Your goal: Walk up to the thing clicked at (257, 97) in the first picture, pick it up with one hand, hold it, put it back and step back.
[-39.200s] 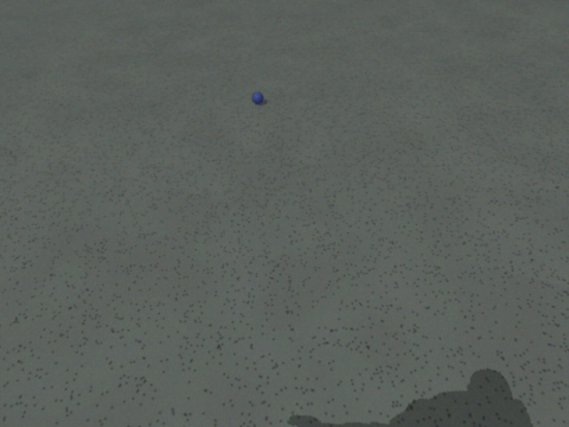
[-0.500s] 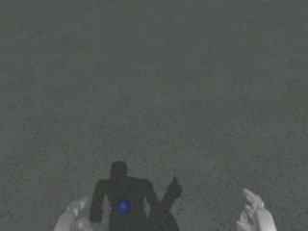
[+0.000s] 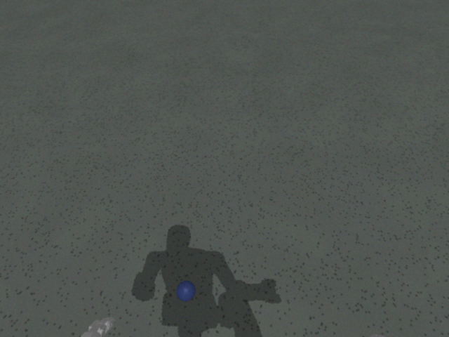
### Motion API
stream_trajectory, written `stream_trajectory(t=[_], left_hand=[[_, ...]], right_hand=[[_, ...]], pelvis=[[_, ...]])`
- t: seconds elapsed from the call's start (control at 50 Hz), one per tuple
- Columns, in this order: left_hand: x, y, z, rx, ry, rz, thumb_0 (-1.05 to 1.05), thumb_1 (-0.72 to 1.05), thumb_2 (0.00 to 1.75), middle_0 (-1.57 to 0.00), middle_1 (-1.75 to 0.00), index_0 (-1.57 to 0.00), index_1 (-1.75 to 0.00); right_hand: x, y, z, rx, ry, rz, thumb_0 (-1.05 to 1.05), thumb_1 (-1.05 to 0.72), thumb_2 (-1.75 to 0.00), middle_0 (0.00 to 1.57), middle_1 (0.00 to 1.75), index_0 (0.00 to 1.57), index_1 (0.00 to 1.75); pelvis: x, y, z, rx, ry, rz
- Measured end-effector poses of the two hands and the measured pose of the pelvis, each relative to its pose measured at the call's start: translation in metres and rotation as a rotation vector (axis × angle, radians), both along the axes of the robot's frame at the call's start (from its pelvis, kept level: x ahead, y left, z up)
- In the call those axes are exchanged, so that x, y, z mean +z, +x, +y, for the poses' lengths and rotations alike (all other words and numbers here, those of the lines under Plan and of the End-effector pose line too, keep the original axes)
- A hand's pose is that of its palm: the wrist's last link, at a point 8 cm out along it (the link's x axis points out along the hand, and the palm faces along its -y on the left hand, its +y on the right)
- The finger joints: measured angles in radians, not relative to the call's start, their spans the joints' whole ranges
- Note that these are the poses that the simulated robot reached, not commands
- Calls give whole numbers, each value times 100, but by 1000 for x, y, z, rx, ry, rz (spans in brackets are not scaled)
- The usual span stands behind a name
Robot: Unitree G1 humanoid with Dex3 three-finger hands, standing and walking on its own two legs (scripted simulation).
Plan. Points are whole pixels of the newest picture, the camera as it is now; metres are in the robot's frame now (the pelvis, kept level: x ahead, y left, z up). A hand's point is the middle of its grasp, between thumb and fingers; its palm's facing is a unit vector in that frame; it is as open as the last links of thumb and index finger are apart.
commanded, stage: stand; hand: left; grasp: from above
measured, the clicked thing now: (186, 290) +0.42 +0.20 -0.71
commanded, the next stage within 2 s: none
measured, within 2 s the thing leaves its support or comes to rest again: neither
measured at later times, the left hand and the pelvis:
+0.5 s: hand out of the picture +0.04 +0.24 -0.13, palm faces +0.04 -0.94 -0.33, open 7.4 cm; pelvis +0.00 +0.01 +0.03, yaw +1 degrees
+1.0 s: hand out of the picture +0.06 +0.24 -0.13, palm faces +0.02 -0.94 -0.33, open 7.4 cm; pelvis +0.01 -0.01 +0.03, yaw +1 degrees
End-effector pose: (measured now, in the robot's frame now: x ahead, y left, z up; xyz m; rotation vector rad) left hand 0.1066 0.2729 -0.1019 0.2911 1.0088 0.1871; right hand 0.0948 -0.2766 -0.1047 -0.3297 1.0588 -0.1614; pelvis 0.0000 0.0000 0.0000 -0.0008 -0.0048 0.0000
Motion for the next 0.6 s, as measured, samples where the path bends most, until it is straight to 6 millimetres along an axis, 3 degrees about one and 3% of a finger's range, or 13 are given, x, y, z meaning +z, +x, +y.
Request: stream_trajectory(t=[0.14, 0.3, 0.44, 0.6], left_hand=[[-4, -38, 9, 61, -12, 129, 1, 91, 90, -20, -30, -20, -30], [-2, -67, 10, 100, -22, 224, 1, 91, 90, -20, -30, -20, -30], [3, -78, 13, 113, -8, 263, 1, 91, 90, -20, -30, -20, -30], [7, -76, 15, 113, 5, 269, 1, 91, 90, -20, -30, -20, -30]], right_hand=[[2, -16, 7, -32, 12, 81, 1, -90, -90, 20, 30, 21, 30], [4, -18, 17, -42, 41, 116, 1, -90, -90, 20, 30, 21, 30], [4, -18, 15, -47, 49, 133, 1, -90, -90, 20, 30, 21, 30], [7, -20, 4, -56, 39, 149, 1, -90, -90, 20, 30, 21, 30]], pelvis=[[13, 3, 5, 7, -6, -31], [24, 3, 8, 13, -3, -56], [28, 2, 6, 17, 0, -65], [31, 2, 3, 18, 1, -69]])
